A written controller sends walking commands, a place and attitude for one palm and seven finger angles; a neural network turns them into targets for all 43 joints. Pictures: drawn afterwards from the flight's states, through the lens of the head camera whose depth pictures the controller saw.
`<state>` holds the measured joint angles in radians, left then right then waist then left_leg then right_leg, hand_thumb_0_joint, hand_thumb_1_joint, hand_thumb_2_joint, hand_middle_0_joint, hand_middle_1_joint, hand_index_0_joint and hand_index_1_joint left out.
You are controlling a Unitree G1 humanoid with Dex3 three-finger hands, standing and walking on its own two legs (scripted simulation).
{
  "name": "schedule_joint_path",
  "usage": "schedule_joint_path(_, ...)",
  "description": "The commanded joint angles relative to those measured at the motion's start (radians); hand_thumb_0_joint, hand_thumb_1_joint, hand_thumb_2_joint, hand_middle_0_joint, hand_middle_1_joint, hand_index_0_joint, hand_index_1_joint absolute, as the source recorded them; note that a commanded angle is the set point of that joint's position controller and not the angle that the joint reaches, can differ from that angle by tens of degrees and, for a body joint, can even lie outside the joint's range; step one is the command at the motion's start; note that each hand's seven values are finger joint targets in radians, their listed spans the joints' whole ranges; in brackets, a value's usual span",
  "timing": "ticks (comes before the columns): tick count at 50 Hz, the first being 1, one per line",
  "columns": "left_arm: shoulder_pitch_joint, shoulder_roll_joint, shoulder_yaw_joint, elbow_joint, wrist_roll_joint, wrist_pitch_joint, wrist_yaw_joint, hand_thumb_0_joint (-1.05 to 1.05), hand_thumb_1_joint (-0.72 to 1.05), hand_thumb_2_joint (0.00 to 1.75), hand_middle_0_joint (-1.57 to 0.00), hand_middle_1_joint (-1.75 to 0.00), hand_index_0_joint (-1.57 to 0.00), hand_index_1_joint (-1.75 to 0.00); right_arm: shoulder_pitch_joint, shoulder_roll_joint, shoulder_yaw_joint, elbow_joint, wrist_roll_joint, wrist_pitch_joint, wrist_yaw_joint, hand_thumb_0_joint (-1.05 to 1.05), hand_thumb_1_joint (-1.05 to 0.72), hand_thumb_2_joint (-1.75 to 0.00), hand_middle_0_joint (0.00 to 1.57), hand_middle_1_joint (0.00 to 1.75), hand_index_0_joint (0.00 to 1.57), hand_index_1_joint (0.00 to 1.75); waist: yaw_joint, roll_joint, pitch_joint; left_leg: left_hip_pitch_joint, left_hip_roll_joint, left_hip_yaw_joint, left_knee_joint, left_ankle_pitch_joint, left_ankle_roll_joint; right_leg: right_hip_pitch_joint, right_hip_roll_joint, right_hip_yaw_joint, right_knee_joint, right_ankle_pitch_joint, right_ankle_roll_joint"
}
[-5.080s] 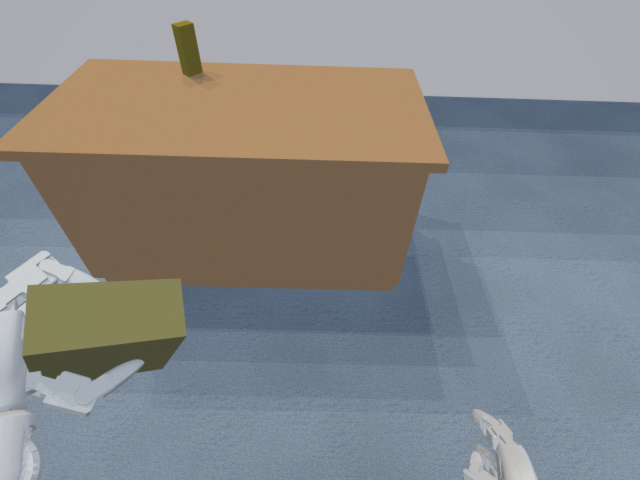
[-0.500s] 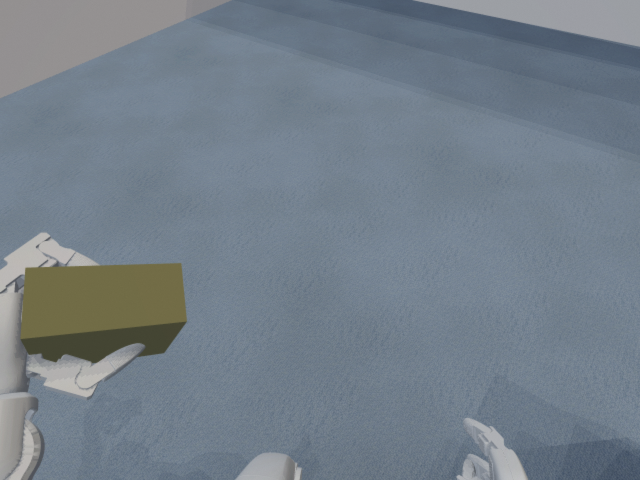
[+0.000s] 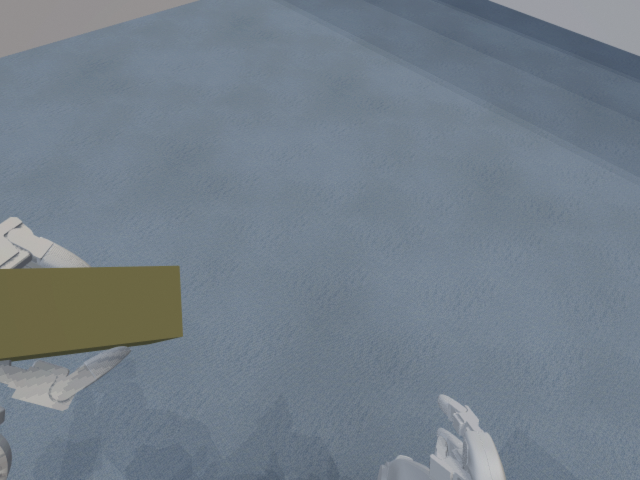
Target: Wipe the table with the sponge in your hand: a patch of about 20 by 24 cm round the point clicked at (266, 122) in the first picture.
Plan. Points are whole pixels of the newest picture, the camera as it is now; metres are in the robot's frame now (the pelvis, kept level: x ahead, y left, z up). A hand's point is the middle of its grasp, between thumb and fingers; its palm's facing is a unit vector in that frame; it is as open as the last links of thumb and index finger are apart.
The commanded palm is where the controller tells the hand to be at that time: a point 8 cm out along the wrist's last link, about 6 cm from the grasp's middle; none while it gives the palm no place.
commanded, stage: walk to a spot facing it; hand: left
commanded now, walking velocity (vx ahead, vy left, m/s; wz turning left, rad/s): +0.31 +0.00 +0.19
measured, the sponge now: (114, 313) +0.22 +0.20 +0.17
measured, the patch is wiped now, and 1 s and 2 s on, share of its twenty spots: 0.00 0.00 0.00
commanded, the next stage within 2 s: turn to face it in 0.26 s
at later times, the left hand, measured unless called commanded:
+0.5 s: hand (79, 235) +0.30 +0.26 +0.17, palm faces +0.53 -0.73 -0.44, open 9.8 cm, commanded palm +0.24 +0.30 +0.17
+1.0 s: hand (233, 191) +0.39 +0.14 +0.16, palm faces +0.27 -0.83 -0.49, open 9.8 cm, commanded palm +0.33 +0.19 +0.17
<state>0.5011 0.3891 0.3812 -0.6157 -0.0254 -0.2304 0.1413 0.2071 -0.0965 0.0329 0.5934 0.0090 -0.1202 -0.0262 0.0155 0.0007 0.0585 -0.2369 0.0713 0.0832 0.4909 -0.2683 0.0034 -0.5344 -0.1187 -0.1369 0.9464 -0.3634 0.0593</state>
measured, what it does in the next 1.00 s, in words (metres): walks ahead: right foot, then left foot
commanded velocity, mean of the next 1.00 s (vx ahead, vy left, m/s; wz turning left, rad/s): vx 0.08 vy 0.00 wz -0.25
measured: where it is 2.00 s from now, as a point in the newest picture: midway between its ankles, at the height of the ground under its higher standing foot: outside the picture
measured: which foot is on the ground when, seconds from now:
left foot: down 0.00-0.12, up 0.14-0.44, down 0.46-0.86, up 0.88-1.00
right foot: up 0.00-0.10, down 0.12-0.46, up 0.48-0.84, down 0.86-1.00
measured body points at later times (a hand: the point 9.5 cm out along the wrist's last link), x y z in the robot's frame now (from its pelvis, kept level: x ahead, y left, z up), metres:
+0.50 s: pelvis +0.12 +0.00 -0.02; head +0.16 +0.02 +0.42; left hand +0.26 +0.30 +0.20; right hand +0.33 -0.25 -0.09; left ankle +0.17 +0.11 -0.74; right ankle +0.09 -0.13 -0.72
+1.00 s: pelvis +0.13 -0.07 -0.02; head +0.19 -0.10 +0.43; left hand +0.37 +0.18 +0.18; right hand +0.30 -0.31 -0.12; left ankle +0.12 +0.09 -0.66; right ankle +0.18 -0.13 -0.74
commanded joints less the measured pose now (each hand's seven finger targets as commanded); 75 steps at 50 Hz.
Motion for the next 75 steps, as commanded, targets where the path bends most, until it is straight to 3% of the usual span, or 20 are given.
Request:
schedule_joint_path(1,-0.087,0.114,0.084,-0.081,-0.008,-0.043,0.015,0.00,0.10,1.30,-1.20,-1.60,-1.20,-1.60,-0.068,-0.201,-0.080,-0.107,-0.004,-0.039,-0.045,0.00,-0.90,-0.90,0.20,0.30,0.20,0.30,-0.007,0.190,-0.123,0.031,0.199,-0.103,-0.183,0.120,0.143,0.162,0.056,-0.056,-0.232,0.048,0.006)
schedule_joint_path(4,-0.148,0.114,0.068,-0.003,-0.002,-0.018,0.016,0.00,0.10,1.30,-1.20,-1.60,-1.20,-1.60,-0.081,-0.191,-0.070,-0.094,-0.003,-0.018,-0.057,0.00,-0.90,-0.90,0.20,0.30,0.20,0.30,0.002,0.112,-0.137,-0.056,0.147,-0.076,0.025,0.014,0.101,0.396,0.086,-0.076,-0.452,0.082,-0.009)
schedule_joint_path(5,-0.180,0.129,0.065,-0.010,0.007,-0.011,0.018,0.00,0.10,1.30,-1.20,-1.60,-1.20,-1.60,-0.080,-0.179,-0.067,-0.092,0.001,-0.011,-0.055,0.00,-0.90,-0.90,0.20,0.30,0.20,0.30,0.004,-0.022,-0.164,-0.131,0.091,-0.034,0.249,-0.029,0.076,0.487,-0.005,0.049,-0.535,0.057,-0.052)
schedule_joint_path(6,-0.184,0.166,0.075,-0.006,0.018,0.000,0.022,0.00,0.10,1.30,-1.20,-1.60,-1.20,-1.60,-0.075,-0.146,-0.058,-0.105,0.002,-0.001,-0.051,0.00,-0.90,-0.90,0.20,0.30,0.20,0.30,0.004,-0.303,-0.182,-0.374,-0.045,0.036,0.576,-0.225,0.028,0.620,-0.257,0.439,-0.632,0.084,-0.163)
schedule_joint_path(7,-0.228,0.211,0.113,-0.055,-0.001,-0.004,0.028,0.00,0.10,1.30,-1.20,-1.60,-1.20,-1.60,-0.130,-0.186,-0.058,-0.125,-0.005,-0.014,-0.048,0.00,-0.90,-0.90,0.20,0.30,0.20,0.30,0.019,-0.293,-0.162,-0.468,-0.062,-0.073,0.760,-0.302,0.006,0.568,-0.385,0.629,-0.709,0.055,-0.224)
schedule_joint_path(14,-0.077,0.190,0.149,-0.175,-0.003,-0.045,0.038,0.00,0.10,1.30,-1.20,-1.60,-1.20,-1.60,-0.138,-0.184,-0.069,-0.127,-0.011,0.028,-0.039,0.00,-0.90,-0.90,0.20,0.30,0.20,0.30,-0.005,-0.130,-0.115,-0.328,0.042,-0.023,0.544,-0.121,-0.039,0.422,-0.273,0.087,-0.612,0.424,-0.180)
schedule_joint_path(19,0.015,0.169,0.169,-0.234,-0.016,-0.040,0.075,0.00,0.10,1.30,-1.20,-1.60,-1.20,-1.60,-0.091,-0.168,-0.081,-0.176,-0.016,0.033,-0.038,0.00,-0.90,-0.90,0.20,0.30,0.20,0.30,0.010,-0.142,-0.183,-0.160,-0.033,0.124,0.139,-0.043,-0.033,0.485,-0.235,0.021,-0.460,0.655,-0.164)
schedule_joint_path(22,-0.046,0.145,0.128,-0.267,-0.012,-0.067,0.080,0.00,0.10,1.30,-1.20,-1.60,-1.20,-1.60,-0.057,-0.203,-0.105,-0.180,-0.004,0.036,-0.055,0.00,-0.90,-0.90,0.20,0.30,0.20,0.30,-0.033,0.132,-0.282,0.231,0.057,0.004,-0.060,0.292,0.011,0.294,-0.072,-0.049,-0.108,0.338,-0.064)
schedule_joint_path(23,-0.087,0.157,0.128,-0.275,-0.012,-0.084,0.080,0.00,0.10,1.30,-1.20,-1.60,-1.20,-1.60,-0.058,-0.236,-0.116,-0.179,0.001,0.029,-0.053,0.00,-0.90,-0.90,0.20,0.30,0.20,0.30,-0.021,0.325,-0.283,0.336,0.305,-0.306,-0.076,0.624,0.138,0.062,0.040,-0.016,0.079,-0.199,-0.031)
schedule_joint_path(25,-0.119,0.202,0.146,-0.165,0.000,-0.085,0.065,0.00,0.10,1.30,-1.20,-1.60,-1.20,-1.60,-0.072,-0.238,-0.102,-0.156,-0.006,0.022,-0.044,0.00,-0.90,-0.90,0.20,0.30,0.20,0.30,-0.027,0.264,-0.247,0.245,0.409,-0.407,-0.125,0.561,0.214,-0.034,0.042,0.128,0.286,-0.259,-0.046)
schedule_joint_path(31,-0.121,0.129,0.075,-0.215,-0.003,-0.054,0.025,0.00,0.10,1.30,-1.20,-1.60,-1.20,-1.60,-0.081,-0.226,-0.088,-0.156,-0.007,-0.013,-0.011,0.00,-0.90,-0.90,0.20,0.30,0.20,0.30,-0.007,0.266,-0.181,0.112,0.306,-0.019,-0.143,0.472,0.107,0.067,0.040,0.048,-0.008,-0.025,-0.011)
schedule_joint_path(41,-0.144,0.129,0.076,-0.083,-0.012,-0.004,0.002,0.00,0.10,1.30,-1.20,-1.60,-1.20,-1.60,-0.065,-0.209,-0.074,-0.184,0.001,-0.009,0.003,0.00,-0.90,-0.90,0.20,0.30,0.20,0.30,0.004,0.155,-0.163,0.054,0.300,0.121,0.075,0.248,0.003,0.303,0.097,-0.018,-0.406,0.158,-0.007)
schedule_joint_path(42,-0.174,0.146,0.079,-0.106,-0.006,-0.008,0.004,0.00,0.10,1.30,-1.20,-1.60,-1.20,-1.60,-0.060,-0.199,-0.072,-0.187,0.008,-0.006,0.005,0.00,-0.90,-0.90,0.20,0.30,0.20,0.30,0.000,0.051,-0.173,0.020,0.238,0.146,0.228,0.173,-0.023,0.350,0.038,0.057,-0.488,0.333,-0.035)
schedule_joint_path(44,-0.115,0.213,0.159,-0.071,-0.023,-0.001,0.022,0.00,0.10,1.30,-1.20,-1.60,-1.20,-1.60,-0.105,-0.168,-0.058,-0.220,0.011,-0.001,-0.002,0.00,-0.90,-0.90,0.20,0.30,0.20,0.30,0.026,-0.326,-0.195,-0.313,0.012,0.045,0.624,-0.394,-0.094,0.455,-0.224,0.535,-0.539,0.938,-0.198)
schedule_joint_path(45,-0.108,0.205,0.152,-0.120,-0.037,0.007,0.025,0.00,0.10,1.30,-1.20,-1.60,-1.20,-1.60,-0.111,-0.177,-0.067,-0.208,0.012,0.009,0.002,0.00,-0.90,-0.90,0.20,0.30,0.20,0.30,0.018,-0.320,-0.228,-0.316,0.020,-0.062,0.726,-0.343,-0.095,0.456,-0.240,0.551,-0.551,0.846,-0.202)
schedule_joint_path(48,-0.022,0.199,0.183,-0.187,-0.037,-0.016,0.039,0.00,0.10,1.30,-1.20,-1.60,-1.20,-1.60,-0.141,-0.157,-0.040,-0.179,0.002,0.054,0.003,0.00,-0.90,-0.90,0.20,0.30,0.20,0.30,0.003,-0.082,-0.266,-0.376,0.018,-0.087,0.784,-0.213,-0.109,0.547,-0.166,0.405,-0.483,0.796,-0.216)
schedule_joint_path(65,-0.053,0.171,0.114,-0.156,-0.026,-0.005,0.025,0.00,0.10,1.30,-1.20,-1.60,-1.20,-1.60,-0.091,-0.234,-0.076,-0.211,0.001,0.134,0.011,0.00,-0.90,-0.90,0.20,0.30,0.20,0.30,0.022,-0.090,-0.226,0.001,-0.046,-0.043,0.062,-0.185,-0.047,0.249,-0.056,0.567,-0.666,0.122,-0.175)
schedule_joint_path(67,-0.098,0.176,0.104,-0.185,-0.022,-0.016,0.016,0.00,0.10,1.30,-1.20,-1.60,-1.20,-1.60,-0.078,-0.237,-0.077,-0.213,-0.004,0.130,0.008,0.00,-0.90,-0.90,0.20,0.30,0.20,0.30,0.010,-0.002,-0.207,0.162,0.029,-0.066,-0.120,-0.132,-0.010,0.114,0.016,0.514,-0.581,0.039,-0.118)
schedule_joint_path(70,-0.160,0.191,0.126,-0.196,0.006,-0.028,0.008,0.00,0.10,1.30,-1.20,-1.60,-1.20,-1.60,-0.110,-0.212,-0.074,-0.233,-0.006,0.107,-0.005,0.00,-0.90,-0.90,0.20,0.30,0.20,0.30,0.024,0.301,-0.110,-0.036,0.412,-0.304,-0.292,-0.131,0.159,0.010,0.164,0.190,0.130,-0.107,-0.021)
schedule_joint_path(75,-0.188,0.087,0.017,-0.104,0.003,-0.013,0.000,0.00,0.10,1.30,-1.20,-1.60,-1.20,-1.60,-0.053,-0.233,-0.081,-0.196,0.009,0.070,0.014,0.00,-0.90,-0.90,0.20,0.30,0.20,0.30,-0.001,0.225,-0.013,0.005,0.322,-0.016,-0.155,0.308,0.083,0.027,0.086,0.074,0.012,-0.082,0.012)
